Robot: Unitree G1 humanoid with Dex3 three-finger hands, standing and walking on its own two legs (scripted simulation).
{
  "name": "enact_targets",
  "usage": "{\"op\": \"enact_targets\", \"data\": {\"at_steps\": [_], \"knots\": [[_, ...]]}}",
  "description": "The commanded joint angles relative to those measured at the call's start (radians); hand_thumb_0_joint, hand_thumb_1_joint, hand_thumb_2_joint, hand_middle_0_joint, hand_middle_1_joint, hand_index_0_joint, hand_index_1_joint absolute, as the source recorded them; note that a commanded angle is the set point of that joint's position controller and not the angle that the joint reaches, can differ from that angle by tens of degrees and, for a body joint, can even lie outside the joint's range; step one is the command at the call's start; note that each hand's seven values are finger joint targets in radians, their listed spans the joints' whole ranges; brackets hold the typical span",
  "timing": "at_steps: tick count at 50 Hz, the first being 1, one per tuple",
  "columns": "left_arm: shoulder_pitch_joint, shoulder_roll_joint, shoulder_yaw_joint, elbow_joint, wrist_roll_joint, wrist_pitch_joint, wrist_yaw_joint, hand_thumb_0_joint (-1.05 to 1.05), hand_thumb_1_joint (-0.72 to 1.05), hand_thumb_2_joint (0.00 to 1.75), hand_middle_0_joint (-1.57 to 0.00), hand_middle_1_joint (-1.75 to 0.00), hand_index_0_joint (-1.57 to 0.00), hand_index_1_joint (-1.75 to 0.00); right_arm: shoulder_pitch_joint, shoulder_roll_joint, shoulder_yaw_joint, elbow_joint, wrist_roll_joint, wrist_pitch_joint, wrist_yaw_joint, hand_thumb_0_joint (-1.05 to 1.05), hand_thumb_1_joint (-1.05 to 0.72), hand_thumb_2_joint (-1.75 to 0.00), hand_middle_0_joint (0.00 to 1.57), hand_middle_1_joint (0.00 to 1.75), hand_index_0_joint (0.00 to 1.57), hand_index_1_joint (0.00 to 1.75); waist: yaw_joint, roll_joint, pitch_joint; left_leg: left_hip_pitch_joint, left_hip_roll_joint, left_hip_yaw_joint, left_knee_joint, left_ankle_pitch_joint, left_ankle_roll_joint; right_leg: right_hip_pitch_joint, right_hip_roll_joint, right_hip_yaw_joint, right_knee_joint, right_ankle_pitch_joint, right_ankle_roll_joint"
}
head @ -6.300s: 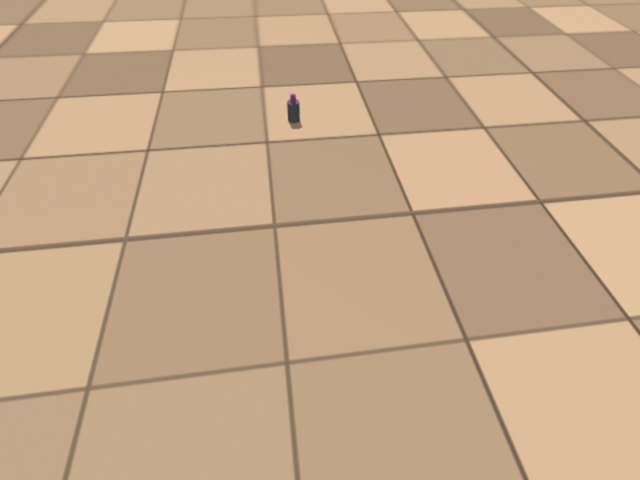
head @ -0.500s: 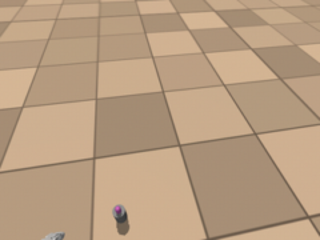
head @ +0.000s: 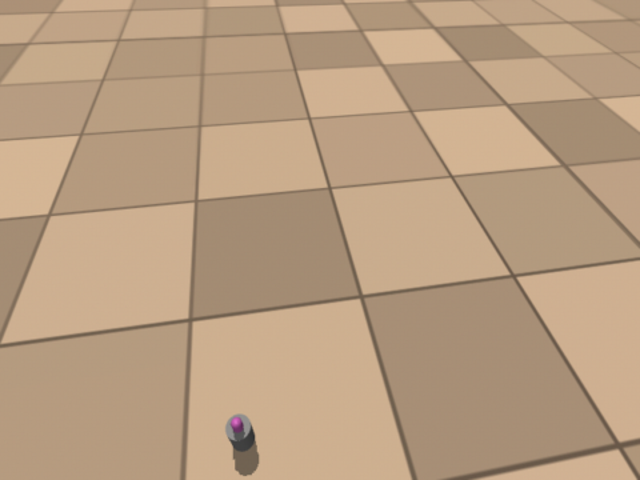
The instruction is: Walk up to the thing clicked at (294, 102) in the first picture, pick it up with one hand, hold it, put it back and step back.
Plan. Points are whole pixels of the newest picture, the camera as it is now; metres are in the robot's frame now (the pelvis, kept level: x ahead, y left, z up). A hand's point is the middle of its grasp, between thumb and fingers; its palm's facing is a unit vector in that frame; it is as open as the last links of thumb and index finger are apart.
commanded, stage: walk up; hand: left
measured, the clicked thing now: (239, 430) +0.38 +0.22 -0.70
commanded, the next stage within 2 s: stand in 0.30 s
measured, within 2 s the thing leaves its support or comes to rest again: neither
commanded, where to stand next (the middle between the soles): +0.04 +0.00 m, yaw +1 degrees
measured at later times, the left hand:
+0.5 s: hand out of the picture +0.09 +0.26 -0.16, palm faces +0.01 -0.94 -0.33, open 7.4 cm
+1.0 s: hand out of the picture +0.08 +0.25 -0.15, palm faces +0.00 -0.94 -0.34, open 7.4 cm
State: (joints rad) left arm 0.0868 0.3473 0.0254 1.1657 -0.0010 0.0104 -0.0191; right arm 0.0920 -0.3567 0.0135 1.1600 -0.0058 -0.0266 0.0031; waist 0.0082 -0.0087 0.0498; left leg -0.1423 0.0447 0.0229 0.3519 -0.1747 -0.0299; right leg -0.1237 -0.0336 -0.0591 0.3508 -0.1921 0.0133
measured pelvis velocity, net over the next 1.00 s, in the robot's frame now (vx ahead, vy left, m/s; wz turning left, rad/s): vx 0.01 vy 0.00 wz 0.00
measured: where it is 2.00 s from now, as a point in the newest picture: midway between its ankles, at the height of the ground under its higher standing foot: outside the picture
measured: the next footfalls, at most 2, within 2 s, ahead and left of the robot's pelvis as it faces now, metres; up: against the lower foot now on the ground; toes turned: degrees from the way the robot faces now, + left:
none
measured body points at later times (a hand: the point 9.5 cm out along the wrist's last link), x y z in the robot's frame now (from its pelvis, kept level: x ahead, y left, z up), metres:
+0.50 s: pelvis +0.01 +0.00 +0.00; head +0.02 +0.01 +0.45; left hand +0.09 +0.31 -0.13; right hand +0.10 -0.29 -0.13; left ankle +0.01 +0.14 -0.75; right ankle +0.00 -0.13 -0.75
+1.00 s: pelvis +0.01 +0.00 +0.00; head +0.02 +0.00 +0.45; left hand +0.08 +0.30 -0.13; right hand +0.09 -0.30 -0.13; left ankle +0.01 +0.14 -0.75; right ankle +0.00 -0.13 -0.75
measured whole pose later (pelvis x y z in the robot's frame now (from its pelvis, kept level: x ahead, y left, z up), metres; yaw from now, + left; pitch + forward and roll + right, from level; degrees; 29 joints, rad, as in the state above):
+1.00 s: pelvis +0.01 +0.00 +0.00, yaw +0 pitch -2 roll +0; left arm 0.09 0.35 0.01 1.15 0.00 -0.01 0.00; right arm 0.09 -0.35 0.01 1.15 -0.01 -0.01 0.01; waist 0.00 0.00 0.04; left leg -0.11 0.04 0.02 0.31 -0.16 -0.03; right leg -0.09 -0.03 -0.06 0.31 -0.19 0.01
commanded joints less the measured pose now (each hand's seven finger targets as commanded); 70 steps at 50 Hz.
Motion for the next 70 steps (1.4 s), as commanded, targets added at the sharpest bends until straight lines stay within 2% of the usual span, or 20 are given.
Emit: {"op": "enact_targets", "data": {"at_steps": [1, 13, 15, 19, 21, 26, 31, 42, 48, 61, 70], "knots": [[-0.056, 0.211, 0.032, -0.073, 0.007, -0.026, 0.011, 0.00, 0.90, 0.90, -0.20, -0.30, -0.20, -0.30, -0.060, -0.222, -0.044, -0.063, -0.001, -0.019, -0.016, 0.00, -0.90, -0.90, 0.20, 0.30, 0.20, 0.30, -0.006, 0.004, -0.094, 0.019, 0.090, -0.072, -0.050, 0.121, 0.046, 0.009, -0.103, 0.094, -0.072, 0.086, -0.029], [-0.056, 0.206, 0.034, -0.075, 0.008, -0.024, 0.012, 0.00, 0.90, 0.90, -0.20, -0.30, -0.20, -0.30, -0.048, -0.213, -0.048, -0.065, -0.003, -0.018, -0.017, 0.00, -0.90, -0.90, 0.20, 0.30, 0.20, 0.30, -0.009, 0.011, -0.079, 0.001, 0.086, -0.083, -0.071, 0.135, 0.040, 0.029, -0.102, 0.085, -0.069, 0.098, -0.022], [-0.050, 0.213, 0.028, -0.077, 0.010, -0.032, 0.018, 0.00, 0.90, 0.90, -0.20, -0.30, -0.20, -0.30, -0.082, -0.206, -0.050, -0.075, -0.006, -0.010, -0.015, 0.00, -0.90, -0.90, 0.20, 0.30, 0.20, 0.30, -0.005, 0.026, -0.073, 0.022, 0.099, -0.086, -0.070, 0.160, 0.033, 0.006, -0.110, 0.086, -0.081, 0.099, -0.021], [-0.051, 0.212, 0.027, -0.073, 0.007, -0.039, 0.021, 0.00, 0.90, 0.90, -0.20, -0.30, -0.20, -0.30, -0.063, -0.208, -0.048, -0.069, -0.004, -0.008, -0.012, 0.00, -0.90, -0.90, 0.20, 0.30, 0.20, 0.30, -0.012, 0.036, -0.097, 0.031, 0.098, -0.083, -0.073, 0.170, 0.033, 0.040, -0.118, 0.095, -0.082, 0.136, -0.020], [-0.057, 0.214, 0.026, -0.072, 0.007, -0.040, 0.023, 0.00, 0.90, 0.90, -0.20, -0.30, -0.20, -0.30, -0.069, -0.205, -0.049, -0.071, -0.004, -0.006, -0.011, 0.00, -0.90, -0.90, 0.20, 0.30, 0.20, 0.30, -0.012, 0.017, -0.098, 0.029, 0.098, -0.084, -0.077, 0.166, 0.031, 0.040, -0.114, 0.087, -0.083, 0.120, -0.019], [-0.045, 0.212, 0.020, -0.071, 0.009, -0.044, 0.023, 0.00, 0.90, 0.90, -0.20, -0.30, -0.20, -0.30, -0.069, -0.210, -0.051, -0.068, -0.002, -0.005, -0.009, 0.00, -0.90, -0.90, 0.20, 0.30, 0.20, 0.30, -0.011, 0.019, -0.113, 0.061, 0.103, -0.079, -0.063, 0.217, 0.036, 0.043, -0.121, 0.086, -0.082, 0.187, -0.020], [-0.053, 0.218, 0.021, -0.071, 0.005, -0.041, 0.024, 0.00, 0.90, 0.90, -0.20, -0.30, -0.20, -0.30, -0.069, -0.204, -0.046, -0.066, -0.004, -0.003, -0.008, 0.00, -0.90, -0.90, 0.20, 0.30, 0.20, 0.30, -0.013, 0.021, -0.089, 0.038, 0.098, -0.080, -0.082, 0.170, 0.027, 0.036, -0.118, 0.089, -0.091, 0.135, -0.019], [-0.043, 0.224, 0.020, -0.074, 0.007, -0.040, 0.026, 0.00, 0.90, 0.90, -0.20, -0.30, -0.20, -0.30, -0.064, -0.203, -0.045, -0.064, -0.003, -0.002, -0.007, 0.00, -0.90, -0.90, 0.20, 0.30, 0.20, 0.30, -0.011, 0.004, -0.089, 0.043, 0.102, -0.079, -0.082, 0.171, 0.030, 0.037, -0.119, 0.086, -0.091, 0.137, -0.021], [-0.035, 0.219, 0.019, -0.073, 0.009, -0.040, 0.025, 0.00, 0.90, 0.90, -0.20, -0.30, -0.20, -0.30, -0.060, -0.209, -0.046, -0.065, -0.002, -0.003, -0.008, 0.00, -0.90, -0.90, 0.20, 0.30, 0.20, 0.30, -0.011, 0.023, -0.089, 0.050, 0.101, -0.076, -0.079, 0.190, 0.030, 0.041, -0.119, 0.086, -0.089, 0.171, -0.023], [-0.025, 0.220, 0.018, -0.074, 0.008, -0.041, 0.026, 0.00, 0.90, 0.90, -0.20, -0.30, -0.20, -0.30, -0.049, -0.209, -0.044, -0.068, -0.004, -0.001, -0.007, 0.00, -0.90, -0.90, 0.20, 0.30, 0.20, 0.30, -0.010, 0.017, -0.069, 0.045, 0.099, -0.075, -0.085, 0.129, 0.031, 0.020, -0.115, 0.093, -0.108, 0.108, -0.021], [-0.024, 0.228, 0.019, -0.083, 0.008, -0.041, 0.026, 0.00, 0.90, 0.90, -0.20, -0.30, -0.20, -0.30, -0.041, -0.204, -0.044, -0.068, -0.005, -0.002, -0.008, 0.00, -0.90, -0.90, 0.20, 0.30, 0.20, 0.30, -0.009, 0.011, -0.080, 0.053, 0.107, -0.077, -0.078, 0.164, 0.031, 0.026, -0.118, 0.094, -0.094, 0.140, -0.028]]}}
